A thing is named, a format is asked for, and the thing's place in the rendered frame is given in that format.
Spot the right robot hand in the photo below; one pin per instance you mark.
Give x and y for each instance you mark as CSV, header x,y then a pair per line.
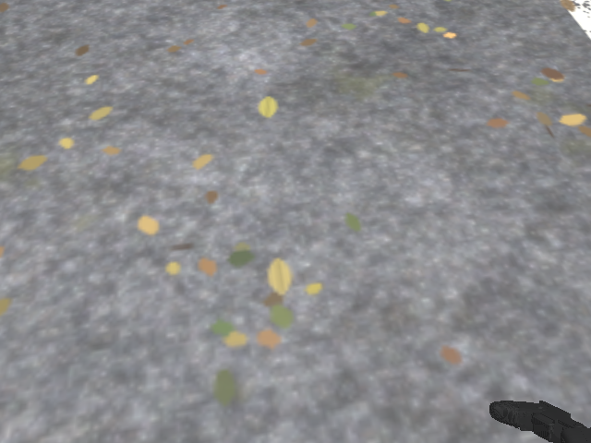
x,y
545,420

